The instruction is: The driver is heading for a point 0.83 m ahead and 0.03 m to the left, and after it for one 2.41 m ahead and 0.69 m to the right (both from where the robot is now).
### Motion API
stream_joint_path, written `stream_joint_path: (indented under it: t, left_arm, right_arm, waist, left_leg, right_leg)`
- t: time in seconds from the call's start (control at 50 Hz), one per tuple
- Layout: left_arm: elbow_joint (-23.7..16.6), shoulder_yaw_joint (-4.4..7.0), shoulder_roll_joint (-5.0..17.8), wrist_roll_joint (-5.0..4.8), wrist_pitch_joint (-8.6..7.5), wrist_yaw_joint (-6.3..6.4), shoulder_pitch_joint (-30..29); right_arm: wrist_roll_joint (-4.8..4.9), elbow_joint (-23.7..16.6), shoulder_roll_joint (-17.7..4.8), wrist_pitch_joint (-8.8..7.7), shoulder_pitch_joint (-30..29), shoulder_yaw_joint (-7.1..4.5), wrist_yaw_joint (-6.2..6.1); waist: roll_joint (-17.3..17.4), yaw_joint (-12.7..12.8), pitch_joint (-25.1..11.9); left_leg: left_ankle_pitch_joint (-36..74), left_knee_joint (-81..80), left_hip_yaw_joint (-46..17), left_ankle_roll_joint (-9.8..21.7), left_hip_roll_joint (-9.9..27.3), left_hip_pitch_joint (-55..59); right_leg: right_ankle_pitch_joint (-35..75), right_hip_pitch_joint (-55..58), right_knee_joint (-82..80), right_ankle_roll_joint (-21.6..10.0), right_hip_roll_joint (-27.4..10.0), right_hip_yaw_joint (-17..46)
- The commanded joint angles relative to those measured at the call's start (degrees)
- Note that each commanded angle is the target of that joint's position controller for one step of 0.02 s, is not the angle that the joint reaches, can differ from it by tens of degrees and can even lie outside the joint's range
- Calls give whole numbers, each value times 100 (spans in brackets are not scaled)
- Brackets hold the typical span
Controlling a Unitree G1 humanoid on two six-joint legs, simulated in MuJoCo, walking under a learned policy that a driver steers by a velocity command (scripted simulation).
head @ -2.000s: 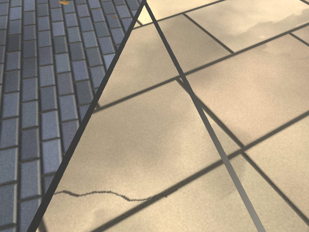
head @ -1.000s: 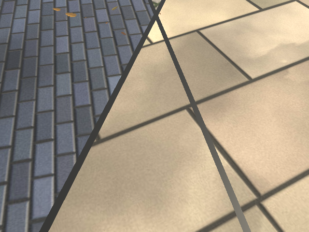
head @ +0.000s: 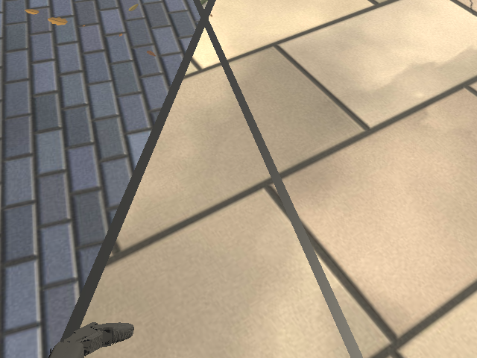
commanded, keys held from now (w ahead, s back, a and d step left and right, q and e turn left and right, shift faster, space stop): w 0.20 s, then no key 0.48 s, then w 0.32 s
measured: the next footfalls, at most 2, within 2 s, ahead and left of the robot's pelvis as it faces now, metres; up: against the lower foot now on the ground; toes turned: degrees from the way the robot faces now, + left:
right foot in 0.04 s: +0.22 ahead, -0.12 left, +0.00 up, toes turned -3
left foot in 0.52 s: +0.44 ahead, +0.10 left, +0.00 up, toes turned +1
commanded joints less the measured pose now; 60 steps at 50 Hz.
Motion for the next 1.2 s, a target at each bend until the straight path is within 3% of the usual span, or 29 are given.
stream_joint_path:
  t: [0.02,0.04,0.06,0.08,0.1,0.12,0.16,0.2,0.28,0.36,0.44,0.5,0.52,0.54,0.56,0.58,0.64,0.7,0.78,0.82,0.84,0.86,0.88,0.92,0.98,1.04,1.12,1.16,1.2]
  left_arm:
    - [-138,301,838,-5,-65,9,704]
    - [154,438,1068,-22,-27,53,1681]
    - [350,558,1514,51,18,127,2689]
    - [451,518,1667,173,25,83,2942]
    - [447,394,1196,123,-3,65,2664]
    - [352,312,926,80,-47,67,2076]
    - [209,205,605,182,-153,12,1283]
    - [312,143,432,241,-184,-5,1241]
    - [487,149,743,289,-185,166,1562]
    - [538,135,833,254,-64,294,1862]
    - [702,139,900,178,55,325,2161]
    - [737,150,896,102,151,359,2037]
    - [751,135,831,167,146,367,2280]
    - [758,60,584,304,93,356,2727]
    - [940,-94,105,260,97,339,3267]
    - [904,-11,455,149,182,334,2891]
    - [747,105,656,105,487,464,2130]
    - [902,74,423,152,603,540,2338]
    - [1069,120,500,241,525,463,2555]
    - [1163,94,420,291,456,445,2772]
    - [1221,119,615,298,402,458,3048]
    - [1283,271,1197,202,349,466,3337]
    - [1182,335,1451,241,233,487,3032]
    - [1012,222,892,211,6,494,2614]
    - [994,167,619,115,-55,430,2789]
    - [981,202,765,155,-11,430,2979]
    - [1030,309,1025,73,31,388,3260]
    - [1044,350,1057,22,61,371,3235]
    - [971,342,1013,22,71,371,3007]
  right_arm:
    - [0,-227,-1106,30,-179,-236,-33]
    - [-25,-292,-1086,58,-272,-221,-24]
    - [-131,-452,-861,51,-274,-134,2]
    - [-15,-465,92,-89,479,97,81]
    - [156,-502,-464,-251,-96,-41,117]
    - [269,-726,-756,-321,-693,-130,116]
    - [127,-802,-816,-298,-1076,-221,-2]
    - [95,-783,-564,-118,-779,-238,-33]
    - [-24,-1064,-617,14,-1328,-283,-92]
    - [-70,-1265,-414,15,-2158,-168,2]
    - [-41,-1396,-597,52,-2660,-153,80]
    - [-118,-1295,-842,-9,-2304,-236,116]
    - [-169,-1176,-1188,-37,-1962,-337,83]
    - [-239,-1134,-1525,-30,-1607,-385,60]
    - [-232,-1011,-1184,52,-1362,-284,61]
    - [-150,-997,-770,96,-1338,-164,105]
    - [-149,-1178,-884,137,-2350,-131,82]
    - [-211,-1197,-919,247,-2697,-157,18]
    - [66,-1116,-1209,341,-2563,-312,-56]
    - [96,-1188,-952,318,-2765,-283,-58]
    - [98,-1295,-695,292,-2936,-231,-44]
    - [150,-1475,-445,211,-3177,-186,-31]
    - [158,-1555,-661,110,-3286,-231,-11]
    - [114,-1310,-884,26,-2816,-338,67]
    - [34,-1262,-678,-36,-2995,-323,125]
    - [75,-1371,-394,-40,-3439,-199,207]
    - [136,-1509,-541,-18,-3744,-140,290]
    - [144,-1508,-704,-16,-3551,-170,309]
    - [129,-1204,-1020,-1,-2495,-339,258]
  waist:
    - [1005,1028,-215]
    - [988,1474,-771]
    - [196,1734,-1571]
    - [-1450,1139,-2558]
    - [-1022,1307,-2059]
    - [-775,1161,-1099]
    - [42,713,-471]
    - [-232,394,-381]
    - [-177,289,35]
    - [-214,545,-146]
    - [-284,729,-267]
    - [-228,422,-448]
    - [54,396,-701]
    - [648,576,-1355]
    - [1563,582,-2007]
    - [1308,436,-1988]
    - [570,650,-942]
    - [864,846,-814]
    - [1045,975,-603]
    - [719,1142,-281]
    - [-7,1207,-163]
    - [-1274,1264,136]
    - [-1599,1191,593]
    - [-937,802,484]
    - [-544,851,224]
    - [-643,1005,235]
    - [-754,1114,385]
    - [-782,927,390]
    - [-670,346,-91]
  left_leg:
    - [6040,1297,-201,688,1259,-608]
    - [6115,2463,-86,530,1048,-1175]
    - [3999,4419,50,369,664,-2666]
    - [-744,6411,-501,107,-468,-4402]
    - [-804,7129,-1141,267,-241,-4986]
    - [-348,7211,-886,373,58,-5399]
    - [560,6607,-722,439,581,-4734]
    - [743,6211,-766,476,784,-4206]
    - [1136,5119,-535,133,758,-4449]
    - [2491,3219,-216,68,440,-3950]
    - [2572,2362,-266,117,219,-3757]
    - [2656,1528,-221,361,46,-3089]
    - [4395,1383,-410,503,244,-2324]
    - [6572,1962,-1120,940,1062,-871]
    - [6814,1883,-2132,1845,1968,-26]
    - [5756,1561,-2452,1940,1964,-327]
    - [2692,857,-2001,1413,1516,-1975]
    - [975,393,-1414,1153,1041,-3051]
    - [-1514,-57,-1361,929,926,-3656]
    - [-1570,280,-1131,668,703,-3941]
    - [-1160,1311,-713,456,357,-4362]
    - [-418,2835,271,164,-397,-5116]
    - [-270,3717,-170,283,-227,-5611]
    - [452,4269,-488,373,37,-5969]
    - [1204,3887,-294,272,208,-5685]
    - [1585,2930,17,145,88,-4829]
    - [1442,2203,177,196,9,-4160]
    - [1396,1942,189,346,-22,-3688]
    - [1427,1757,286,567,-236,-2223]
  right_leg:
    - [-138,1747,-64,-330,427,-246]
    - [-104,3132,-43,-489,394,-158]
    - [-523,4946,54,-840,-845,1345]
    - [-2098,6200,-1132,-1755,-2180,4471]
    - [-2519,5733,-1723,-1491,-1941,4747]
    - [-2103,4839,-1779,-1235,-1788,3739]
    - [-806,3018,-2021,-973,-1399,2422]
    - [-702,2301,-2327,-942,-1138,1836]
    - [1903,1859,-2366,-1028,-1042,969]
    - [2572,1999,-2109,-704,-644,273]
    - [2281,2738,-1712,-652,-873,464]
    - [2047,3078,-874,-378,-833,610]
    - [1806,2936,-293,-125,-477,471]
    - [64,2070,693,146,-61,267]
    - [-2586,1279,1838,448,280,263]
    - [-3864,1048,2456,577,233,585]
    - [-3298,850,2436,662,-169,709]
    - [-2464,1890,1253,650,-105,403]
    - [-1648,2660,400,247,221,-173]
    - [-2016,2819,-379,-115,51,56]
    - [-2742,3012,-1231,-425,-613,986]
    - [-4185,3026,-2360,-929,-1590,2625]
    - [-4447,2798,-2855,-1204,-2153,3698]
    - [-3160,3289,-2607,-814,-1754,2875]
    - [-1734,3570,-2529,-500,-1366,1841]
    - [-1143,3161,-2529,-459,-1109,1207]
    - [-1004,3041,-2369,-540,-1261,1117]
    - [-755,3025,-2144,-490,-1399,1126]
    - [783,2753,-1123,-274,-1182,788]
Over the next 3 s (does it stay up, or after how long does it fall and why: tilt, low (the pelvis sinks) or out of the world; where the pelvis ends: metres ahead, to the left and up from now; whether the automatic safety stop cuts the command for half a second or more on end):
stays up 0.82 0.00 0.01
